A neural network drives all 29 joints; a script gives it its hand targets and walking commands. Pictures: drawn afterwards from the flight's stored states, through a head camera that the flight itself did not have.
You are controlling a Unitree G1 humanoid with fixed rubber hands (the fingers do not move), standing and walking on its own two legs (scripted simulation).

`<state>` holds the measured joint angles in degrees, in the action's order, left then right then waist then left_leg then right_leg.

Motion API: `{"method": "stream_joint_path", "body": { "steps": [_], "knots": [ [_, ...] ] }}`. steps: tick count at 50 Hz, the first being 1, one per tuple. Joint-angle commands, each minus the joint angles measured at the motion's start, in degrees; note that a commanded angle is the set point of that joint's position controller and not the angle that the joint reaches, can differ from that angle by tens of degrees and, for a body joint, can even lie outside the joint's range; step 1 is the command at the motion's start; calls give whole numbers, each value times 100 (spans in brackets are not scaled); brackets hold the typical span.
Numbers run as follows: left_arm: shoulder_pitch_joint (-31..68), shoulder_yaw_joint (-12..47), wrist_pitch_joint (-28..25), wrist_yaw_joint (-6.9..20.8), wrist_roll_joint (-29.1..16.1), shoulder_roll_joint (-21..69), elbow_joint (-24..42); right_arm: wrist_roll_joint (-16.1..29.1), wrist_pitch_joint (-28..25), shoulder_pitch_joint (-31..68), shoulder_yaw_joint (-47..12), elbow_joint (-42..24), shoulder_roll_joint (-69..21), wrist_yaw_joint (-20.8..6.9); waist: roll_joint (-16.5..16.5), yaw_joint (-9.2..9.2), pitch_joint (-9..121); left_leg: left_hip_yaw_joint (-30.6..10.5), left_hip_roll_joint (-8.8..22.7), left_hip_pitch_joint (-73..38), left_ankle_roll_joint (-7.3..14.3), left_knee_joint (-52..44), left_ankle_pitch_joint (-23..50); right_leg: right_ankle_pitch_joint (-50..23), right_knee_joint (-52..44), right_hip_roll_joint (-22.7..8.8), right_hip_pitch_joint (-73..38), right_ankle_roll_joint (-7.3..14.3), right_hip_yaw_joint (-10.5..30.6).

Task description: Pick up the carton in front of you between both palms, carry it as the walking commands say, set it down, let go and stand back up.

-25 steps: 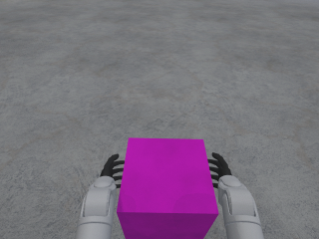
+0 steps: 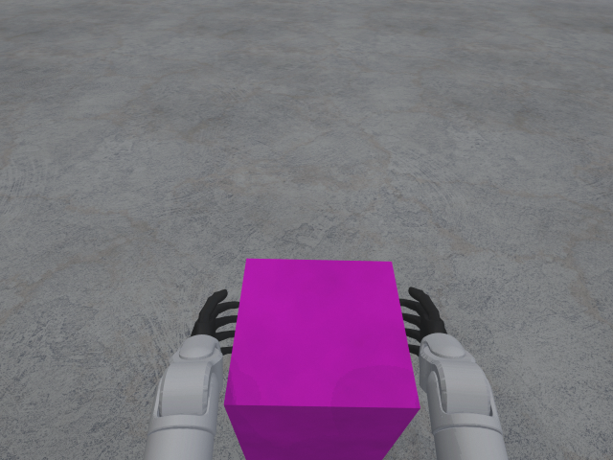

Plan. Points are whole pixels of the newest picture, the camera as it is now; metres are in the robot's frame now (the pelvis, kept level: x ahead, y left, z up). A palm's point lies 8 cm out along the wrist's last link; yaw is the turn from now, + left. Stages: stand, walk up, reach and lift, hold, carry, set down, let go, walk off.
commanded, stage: carry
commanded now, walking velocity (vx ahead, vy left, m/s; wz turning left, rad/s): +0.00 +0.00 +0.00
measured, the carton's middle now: (316, 364) +0.30 +0.00 -0.04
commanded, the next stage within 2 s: hold in 0.02 s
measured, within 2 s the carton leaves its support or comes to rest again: neither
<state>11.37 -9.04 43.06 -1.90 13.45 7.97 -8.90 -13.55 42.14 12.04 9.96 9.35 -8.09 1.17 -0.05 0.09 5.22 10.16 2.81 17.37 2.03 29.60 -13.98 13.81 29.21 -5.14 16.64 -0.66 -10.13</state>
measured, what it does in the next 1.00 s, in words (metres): stands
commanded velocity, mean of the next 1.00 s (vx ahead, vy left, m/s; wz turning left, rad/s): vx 0.00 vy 0.00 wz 0.00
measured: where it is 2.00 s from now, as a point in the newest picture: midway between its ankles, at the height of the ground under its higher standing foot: outside the picture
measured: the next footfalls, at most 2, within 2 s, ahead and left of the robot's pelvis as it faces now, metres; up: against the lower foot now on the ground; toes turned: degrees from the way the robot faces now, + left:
none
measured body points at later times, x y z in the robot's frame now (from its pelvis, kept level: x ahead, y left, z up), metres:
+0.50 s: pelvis -0.02 -0.02 +0.01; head -0.07 -0.02 +0.45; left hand +0.26 +0.15 +0.04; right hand +0.29 -0.15 +0.05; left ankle +0.02 +0.10 -0.74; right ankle +0.01 -0.14 -0.74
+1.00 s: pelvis -0.02 -0.02 -0.01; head -0.01 -0.02 +0.44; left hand +0.31 +0.14 +0.00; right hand +0.32 -0.17 +0.01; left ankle +0.02 +0.09 -0.74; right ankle +0.01 -0.14 -0.74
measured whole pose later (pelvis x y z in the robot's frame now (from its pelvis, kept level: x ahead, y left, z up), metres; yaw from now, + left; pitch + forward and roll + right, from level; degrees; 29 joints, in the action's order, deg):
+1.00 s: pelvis -0.02 -0.02 -0.01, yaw +3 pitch -3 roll +0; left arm 27.5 -26.5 31.7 2.2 24.4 11.2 -30.1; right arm -24.6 31.4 27.8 28.0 28.8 -12.3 -1.7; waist -0.2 1.1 -3.5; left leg -3.3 -1.8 15.4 0.3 32.9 -14.1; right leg 15.2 32.5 2.1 14.0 0.6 2.4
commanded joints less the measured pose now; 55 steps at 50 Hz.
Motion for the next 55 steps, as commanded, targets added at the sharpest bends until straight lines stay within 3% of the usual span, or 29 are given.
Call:
{"method": "stream_joint_path", "body": {
  "steps": [1,2,3,6,7,9,15,21,36,43,46,50,52,55],
  "knots": [
    [2839,3252,-310,1305,-1503,5084,582,1446,-200,2568,-3247,-361,-5141,-1272,25,2,1497,-682,685,-510,-33,-485,1135,-790,-360,-490,-563,67,552],
    [2281,3109,-270,1352,-1474,5269,589,1408,-154,1964,-3127,-432,-5302,-1326,19,-54,964,-1543,-642,-1528,-26,-723,2549,-1919,-585,1090,-1287,247,1329],
    [2333,3080,-335,1322,-1363,5051,707,1318,-246,2018,-3011,-631,-5052,-1300,69,12,1202,-1662,-516,-1992,-28,-740,2504,-1779,-694,951,-1224,292,1497],
    [2431,3019,-393,1308,-1288,5112,585,1246,-300,2212,-2984,-450,-5138,-1325,42,-2,1046,-1621,-612,-2202,-105,-784,2535,-1943,-723,1044,-1177,230,1498],
    [2338,2944,-405,1277,-1185,5054,543,1291,-331,2301,-2991,-497,-5082,-1380,229,-69,1007,-1609,-634,-2542,-116,-865,2251,-1694,-797,1039,-944,206,1501],
    [2616,2968,-434,1289,-1230,5143,514,1337,-363,2493,-3031,-375,-5162,-1412,95,-82,974,-1575,-634,-2346,-135,-867,2023,-1384,-846,1064,-1051,203,1504],
    [3004,2972,-372,1454,-1299,5279,274,1163,-344,2617,-2727,78,-5271,-1441,109,69,618,-1521,-630,-2110,-153,-948,1061,-633,-986,996,-931,279,1515],
    [3271,2728,-357,1613,-1258,5426,-148,1096,-317,2979,-2578,463,-5472,-1557,-34,39,382,-1469,-653,-1905,-115,-989,349,-65,-1095,908,-820,274,1510],
    [3904,2458,-427,1778,-1188,5627,-657,1161,-351,3683,-2485,962,-5778,-1712,-95,-66,404,-1370,-708,-1546,-79,-914,-137,460,-1130,754,-855,201,1570],
    [4622,1549,-771,1791,-640,5529,-1816,600,-695,4322,-1497,2005,-5615,-1647,-94,22,78,-1364,-709,-1069,-51,-630,-551,865,-853,787,-442,242,1542],
    [4692,895,-1056,1656,-206,5214,-2312,154,-960,4429,-808,2329,-5243,-1480,-30,105,-53,-1428,-709,-648,-32,-381,-493,676,-563,870,-205,267,1480],
    [4300,177,-1604,1383,316,4505,-2624,-398,-1473,4053,-89,2529,-4550,-1250,11,168,100,-1427,-768,4,-43,-14,165,-172,-96,979,198,208,1405],
    [4118,90,-2012,1278,416,4217,-2661,-513,-1872,3866,-9,2513,-4326,-1192,-3,153,412,-1395,-820,315,-80,235,651,-701,201,1027,430,156,1404],
    [4093,441,-2706,1190,278,4254,-2596,-366,-2551,3834,-333,2455,-4356,-1175,55,115,1263,-1404,-903,575,-152,696,1374,-1286,688,1127,859,96,1401]
  ]
}}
